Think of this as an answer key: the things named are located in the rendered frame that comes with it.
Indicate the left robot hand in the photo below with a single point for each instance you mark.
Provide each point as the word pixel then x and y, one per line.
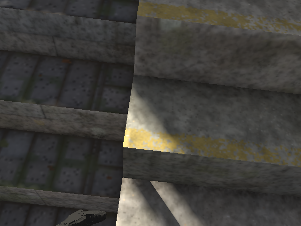
pixel 84 218

